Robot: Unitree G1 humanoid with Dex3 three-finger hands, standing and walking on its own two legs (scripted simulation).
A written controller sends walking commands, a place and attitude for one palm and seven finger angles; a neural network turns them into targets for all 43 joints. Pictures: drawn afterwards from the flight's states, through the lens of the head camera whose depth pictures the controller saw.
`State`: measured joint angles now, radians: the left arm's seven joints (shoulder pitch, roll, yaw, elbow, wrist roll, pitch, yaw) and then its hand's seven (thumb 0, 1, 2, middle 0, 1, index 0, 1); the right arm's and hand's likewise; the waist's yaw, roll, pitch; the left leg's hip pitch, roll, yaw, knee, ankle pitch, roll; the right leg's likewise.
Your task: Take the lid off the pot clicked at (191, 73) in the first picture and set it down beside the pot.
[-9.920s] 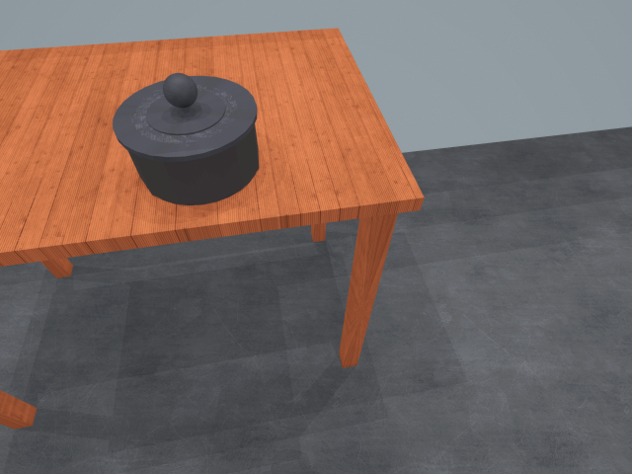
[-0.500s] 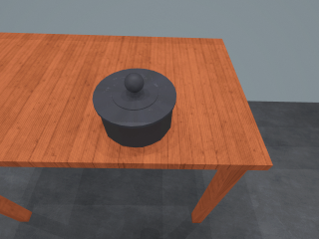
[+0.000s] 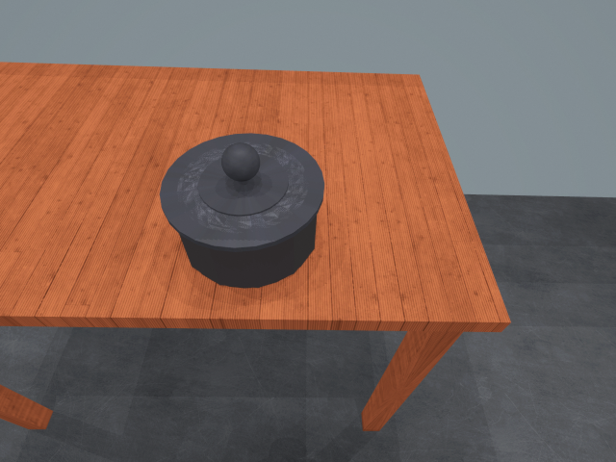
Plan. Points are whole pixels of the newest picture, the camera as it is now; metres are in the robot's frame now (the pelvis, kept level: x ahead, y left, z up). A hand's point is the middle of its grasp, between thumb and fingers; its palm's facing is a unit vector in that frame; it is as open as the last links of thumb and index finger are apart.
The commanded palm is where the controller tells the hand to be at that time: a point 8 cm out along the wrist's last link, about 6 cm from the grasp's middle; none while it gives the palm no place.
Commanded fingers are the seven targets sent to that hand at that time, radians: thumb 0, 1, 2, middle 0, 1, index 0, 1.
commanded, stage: look again from close up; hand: left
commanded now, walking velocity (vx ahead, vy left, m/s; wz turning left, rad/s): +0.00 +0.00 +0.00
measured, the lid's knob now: (240, 162) +0.42 +0.12 +0.17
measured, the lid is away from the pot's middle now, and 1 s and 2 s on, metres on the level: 0.00 0.00 0.00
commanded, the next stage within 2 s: lift the closed hand beside the body in 0.26 s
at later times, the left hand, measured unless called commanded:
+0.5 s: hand out of the picture +0.11 +0.20 -0.09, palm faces +0.17 -0.94 -0.30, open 6.9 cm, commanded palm +0.09 +0.23 -0.04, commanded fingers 0.00 0.90 0.90 -0.55 -0.68 -0.55 -0.68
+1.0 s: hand out of the picture +0.09 +0.21 +0.05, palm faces +0.29 -0.90 -0.34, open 3.1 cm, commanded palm +0.03 +0.26 +0.09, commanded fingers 0.00 0.90 0.90 -1.30 -1.50 -1.30 -1.50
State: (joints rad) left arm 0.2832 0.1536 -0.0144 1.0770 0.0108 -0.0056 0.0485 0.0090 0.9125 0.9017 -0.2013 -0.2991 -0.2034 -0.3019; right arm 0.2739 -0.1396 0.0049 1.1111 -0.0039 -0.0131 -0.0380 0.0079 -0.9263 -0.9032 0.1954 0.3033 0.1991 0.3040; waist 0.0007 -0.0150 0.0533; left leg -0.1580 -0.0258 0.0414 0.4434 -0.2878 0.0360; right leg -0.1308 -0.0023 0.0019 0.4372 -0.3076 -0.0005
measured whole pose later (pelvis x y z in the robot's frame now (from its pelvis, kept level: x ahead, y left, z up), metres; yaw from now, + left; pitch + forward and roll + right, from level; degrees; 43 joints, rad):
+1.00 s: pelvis -0.05 -0.01 +0.00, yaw +3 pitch -5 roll -1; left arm 0.65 0.28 0.11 -0.29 -0.04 -0.04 0.08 0.02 0.90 0.90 -1.17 -1.36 -1.18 -1.36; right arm 0.18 -0.21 0.04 0.58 0.00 -0.10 -0.06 0.01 -0.90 -0.90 0.20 0.30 0.20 0.31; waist 0.06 0.04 0.03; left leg -0.16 -0.01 -0.01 0.46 -0.22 0.02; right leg -0.09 0.02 -0.06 0.40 -0.23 -0.02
